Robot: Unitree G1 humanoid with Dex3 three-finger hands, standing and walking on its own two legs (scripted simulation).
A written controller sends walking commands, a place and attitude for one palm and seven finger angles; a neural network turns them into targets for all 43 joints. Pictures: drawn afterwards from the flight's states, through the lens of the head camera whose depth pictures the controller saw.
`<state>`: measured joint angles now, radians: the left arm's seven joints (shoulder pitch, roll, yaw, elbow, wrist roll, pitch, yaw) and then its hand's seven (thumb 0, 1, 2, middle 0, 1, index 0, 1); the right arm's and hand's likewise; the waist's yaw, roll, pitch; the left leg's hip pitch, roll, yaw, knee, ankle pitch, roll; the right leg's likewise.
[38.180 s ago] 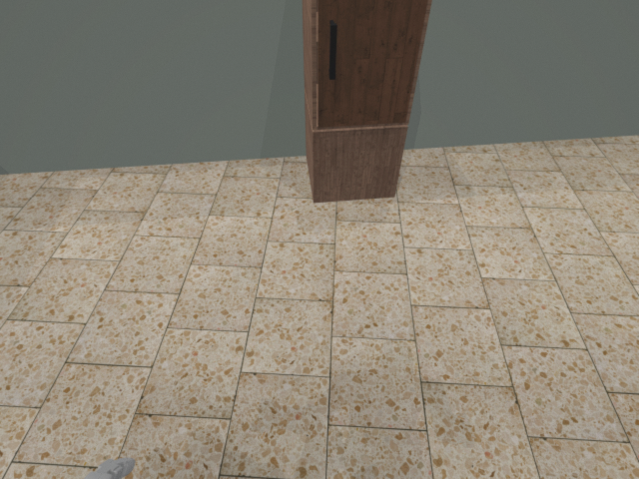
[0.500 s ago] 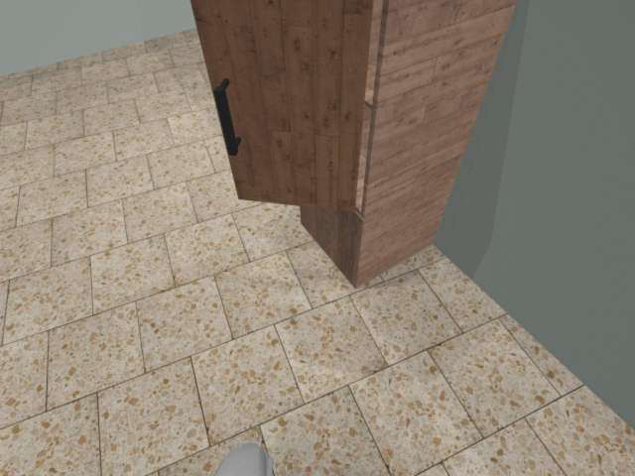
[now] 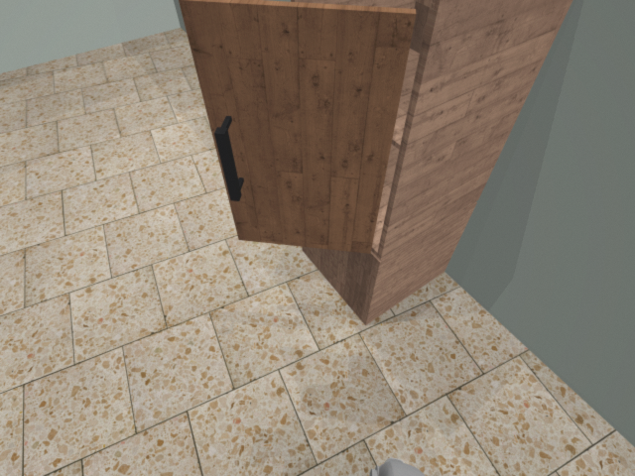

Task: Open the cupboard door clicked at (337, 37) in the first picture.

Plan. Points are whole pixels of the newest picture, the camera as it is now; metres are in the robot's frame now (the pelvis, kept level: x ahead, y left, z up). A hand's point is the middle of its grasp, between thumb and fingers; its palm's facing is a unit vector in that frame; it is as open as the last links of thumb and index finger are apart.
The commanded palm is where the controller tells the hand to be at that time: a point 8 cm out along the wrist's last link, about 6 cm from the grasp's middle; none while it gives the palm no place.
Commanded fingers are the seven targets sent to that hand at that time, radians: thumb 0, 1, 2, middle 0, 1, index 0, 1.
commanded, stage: take the last steps up to it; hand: left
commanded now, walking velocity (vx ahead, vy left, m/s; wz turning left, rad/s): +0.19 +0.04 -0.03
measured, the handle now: (231, 160) +0.68 +0.23 -0.04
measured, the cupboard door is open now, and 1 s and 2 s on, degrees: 48 48 48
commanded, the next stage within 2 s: come to a stop and stand still in 0.06 s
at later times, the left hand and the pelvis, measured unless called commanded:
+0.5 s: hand (201, 465) +0.16 +0.19 -0.19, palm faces +0.05 -0.97 -0.22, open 7.3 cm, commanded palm none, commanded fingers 0.00 0.90 0.90 -0.20 -0.30 -0.20 -0.30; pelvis +0.11 +0.00 -0.01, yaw +0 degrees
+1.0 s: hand out of the picture +0.11 +0.14 -0.18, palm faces +0.05 -0.97 -0.23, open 7.4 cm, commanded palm none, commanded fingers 0.00 0.90 0.90 -0.20 -0.30 -0.20 -0.30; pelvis +0.08 -0.04 -0.02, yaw +0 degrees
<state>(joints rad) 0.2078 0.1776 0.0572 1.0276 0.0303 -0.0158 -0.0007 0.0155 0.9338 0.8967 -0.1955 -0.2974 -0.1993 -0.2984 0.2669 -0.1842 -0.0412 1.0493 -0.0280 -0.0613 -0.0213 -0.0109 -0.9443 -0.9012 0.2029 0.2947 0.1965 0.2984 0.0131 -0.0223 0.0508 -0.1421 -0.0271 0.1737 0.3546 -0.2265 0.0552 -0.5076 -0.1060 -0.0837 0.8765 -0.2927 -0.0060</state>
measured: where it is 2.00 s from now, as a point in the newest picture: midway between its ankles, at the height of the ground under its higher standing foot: outside the picture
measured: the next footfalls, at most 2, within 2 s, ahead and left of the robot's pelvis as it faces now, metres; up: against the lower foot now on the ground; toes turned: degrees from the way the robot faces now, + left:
right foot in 0.12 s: +0.13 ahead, -0.12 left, +0.00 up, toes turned -8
left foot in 0.40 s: +0.20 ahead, +0.12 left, +0.00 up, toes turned +4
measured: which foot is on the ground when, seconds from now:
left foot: down 0.00-0.12, up 0.14-0.38, down 0.40-0.70, up 0.72-0.92, down 0.94-1.00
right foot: up 0.00-0.10, down 0.12-0.42, up 0.44-0.68, down 0.70-1.00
